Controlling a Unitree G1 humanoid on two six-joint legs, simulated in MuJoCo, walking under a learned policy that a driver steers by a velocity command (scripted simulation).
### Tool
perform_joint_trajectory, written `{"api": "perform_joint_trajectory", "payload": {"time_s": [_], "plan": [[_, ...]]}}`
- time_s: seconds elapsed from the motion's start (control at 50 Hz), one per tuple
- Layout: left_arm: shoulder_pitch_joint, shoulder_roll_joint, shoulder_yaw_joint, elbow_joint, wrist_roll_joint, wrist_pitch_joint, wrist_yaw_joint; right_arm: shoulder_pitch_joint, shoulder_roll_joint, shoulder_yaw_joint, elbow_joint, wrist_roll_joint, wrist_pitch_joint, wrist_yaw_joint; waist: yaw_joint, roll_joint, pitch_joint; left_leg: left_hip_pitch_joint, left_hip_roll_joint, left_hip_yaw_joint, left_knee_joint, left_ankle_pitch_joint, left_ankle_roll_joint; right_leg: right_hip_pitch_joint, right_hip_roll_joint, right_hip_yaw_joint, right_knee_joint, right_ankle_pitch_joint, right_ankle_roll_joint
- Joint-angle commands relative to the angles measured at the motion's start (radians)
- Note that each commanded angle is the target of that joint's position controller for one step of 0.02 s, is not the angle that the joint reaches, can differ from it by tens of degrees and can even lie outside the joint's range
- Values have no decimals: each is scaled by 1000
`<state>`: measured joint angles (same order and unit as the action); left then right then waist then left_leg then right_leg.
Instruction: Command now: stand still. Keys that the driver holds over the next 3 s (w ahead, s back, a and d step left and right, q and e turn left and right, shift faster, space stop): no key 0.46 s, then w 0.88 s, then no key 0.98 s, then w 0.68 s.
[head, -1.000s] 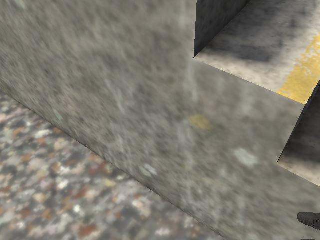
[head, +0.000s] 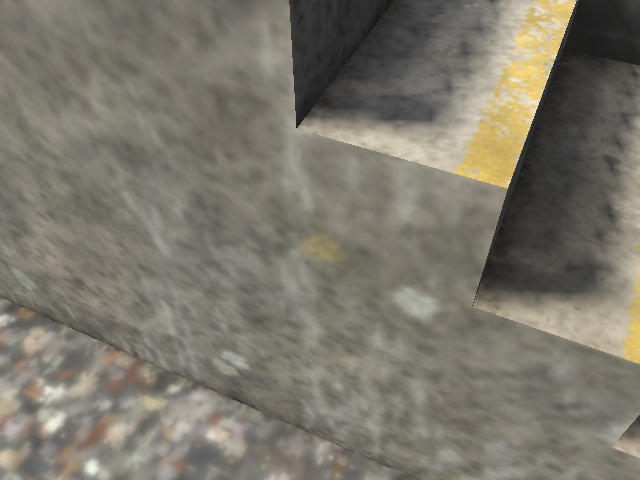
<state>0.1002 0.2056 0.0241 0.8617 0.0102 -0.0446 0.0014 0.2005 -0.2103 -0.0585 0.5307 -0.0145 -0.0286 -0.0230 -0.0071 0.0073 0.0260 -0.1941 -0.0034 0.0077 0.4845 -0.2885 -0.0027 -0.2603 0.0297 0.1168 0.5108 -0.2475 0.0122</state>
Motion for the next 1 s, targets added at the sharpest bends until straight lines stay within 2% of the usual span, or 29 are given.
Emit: {"api": "perform_joint_trajectory", "payload": {"time_s": [0.02, 0.18, 0.22, 0.26, 0.68, 1.0], "plan": [[-45, 110, 24, -53, -1, -15, 2, -32, -94, -26, -81, 0, -18, -4, 2, -10, -88, 30, 71, -71, -66, 207, 11, 32, -68, 68, -78, 155, -42], [-53, 117, 20, -19, -3, -13, 4, -12, -108, -23, -47, 0, -16, -6, -2, -9, -88, 39, 71, -68, -70, 231, 5, 49, -67, 65, -82, 200, -45], [-51, 116, 17, -8, -1, -16, 6, -6, -117, -21, -36, 3, -15, -17, -2, -26, -91, 35, 75, -69, -69, 222, 2, 66, -69, 68, -85, 230, -45], [-52, 120, 16, 3, -2, -16, 8, -4, -121, -17, -24, 1, -14, -19, -2, -16, -88, 32, 74, -67, -72, 220, -1, 71, -68, 68, -87, 236, -46], [-35, 157, 4, 146, 0, 3, 25, 12, -163, 9, 144, 7, -9, -13, -1, -4, -61, 37, 71, -50, -121, 196, -11, 92, -57, 64, -128, 239, -49], [-15, 172, -6, 205, 3, 9, 37, 15, -178, 25, 273, 10, -11, -10, 1, -7, -48, 28, 61, -37, -148, 159, -7, 82, -47, 54, -151, 210, -49]]}}
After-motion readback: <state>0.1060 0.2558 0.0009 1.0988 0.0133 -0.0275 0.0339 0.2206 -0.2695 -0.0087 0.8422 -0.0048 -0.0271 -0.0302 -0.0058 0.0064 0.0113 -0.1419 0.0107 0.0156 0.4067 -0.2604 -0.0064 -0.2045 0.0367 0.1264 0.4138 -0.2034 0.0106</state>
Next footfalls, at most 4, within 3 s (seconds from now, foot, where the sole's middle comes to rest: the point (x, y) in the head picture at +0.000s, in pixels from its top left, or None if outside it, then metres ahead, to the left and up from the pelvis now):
none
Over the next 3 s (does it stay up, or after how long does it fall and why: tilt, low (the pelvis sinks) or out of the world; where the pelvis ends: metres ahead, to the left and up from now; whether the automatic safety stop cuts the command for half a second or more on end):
stays up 0.00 0.00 0.00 its command is cut before an obstacle after 0.5 s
